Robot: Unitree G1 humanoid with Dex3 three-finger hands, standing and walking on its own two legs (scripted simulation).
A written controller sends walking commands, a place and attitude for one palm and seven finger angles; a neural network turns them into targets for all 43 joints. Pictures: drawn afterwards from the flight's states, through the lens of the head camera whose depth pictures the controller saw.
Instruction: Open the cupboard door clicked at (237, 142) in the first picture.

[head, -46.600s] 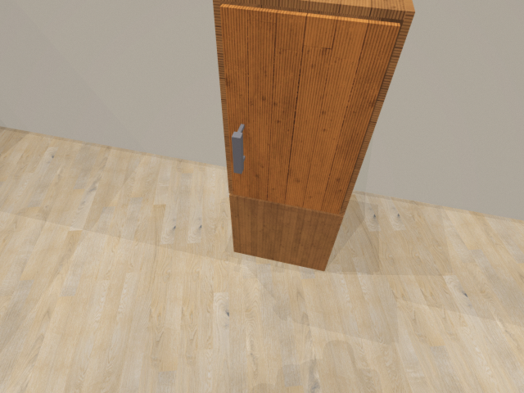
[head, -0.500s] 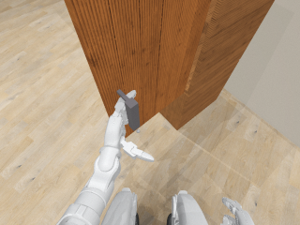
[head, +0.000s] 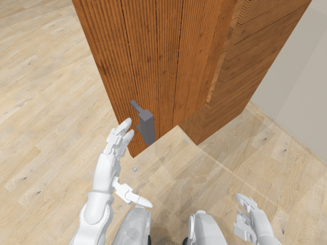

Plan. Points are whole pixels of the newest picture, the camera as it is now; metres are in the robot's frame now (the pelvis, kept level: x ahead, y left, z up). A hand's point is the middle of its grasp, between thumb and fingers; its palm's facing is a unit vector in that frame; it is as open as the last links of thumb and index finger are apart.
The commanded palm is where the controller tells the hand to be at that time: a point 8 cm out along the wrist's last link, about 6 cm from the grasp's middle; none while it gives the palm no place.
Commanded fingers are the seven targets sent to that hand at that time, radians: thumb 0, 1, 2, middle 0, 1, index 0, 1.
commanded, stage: slide the hand sideways off the handle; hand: left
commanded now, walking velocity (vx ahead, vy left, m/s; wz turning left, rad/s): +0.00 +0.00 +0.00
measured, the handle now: (142, 123) +0.40 +0.08 +0.02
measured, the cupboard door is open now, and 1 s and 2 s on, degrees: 94 94 94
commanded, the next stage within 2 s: draw the hand back to the body in 0.42 s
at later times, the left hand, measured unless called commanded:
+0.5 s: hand (116, 185) +0.25 +0.12 +0.02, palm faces -0.08 -1.00 -0.03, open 16.3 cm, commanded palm +0.23 +0.17 +0.02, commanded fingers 0.00 -0.50 0.30 -0.15 -0.30 -0.15 -0.30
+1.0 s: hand (74, 181) +0.23 +0.17 +0.13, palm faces -0.06 -1.00 -0.06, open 16.3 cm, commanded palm +0.20 +0.23 +0.14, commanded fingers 0.00 -0.32 0.38 -0.16 -0.30 -0.16 -0.30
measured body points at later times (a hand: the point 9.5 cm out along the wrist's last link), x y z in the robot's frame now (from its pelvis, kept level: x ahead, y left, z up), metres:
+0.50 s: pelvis +0.00 -0.01 -0.01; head +0.10 -0.01 +0.43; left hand +0.25 +0.18 +0.02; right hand +0.19 -0.25 -0.11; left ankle +0.04 +0.11 -0.61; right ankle +0.03 -0.11 -0.61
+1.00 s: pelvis +0.02 +0.00 +0.05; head +0.06 +0.00 +0.50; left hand +0.22 +0.22 +0.13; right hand +0.20 -0.23 -0.02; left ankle +0.04 +0.11 -0.61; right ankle +0.03 -0.11 -0.61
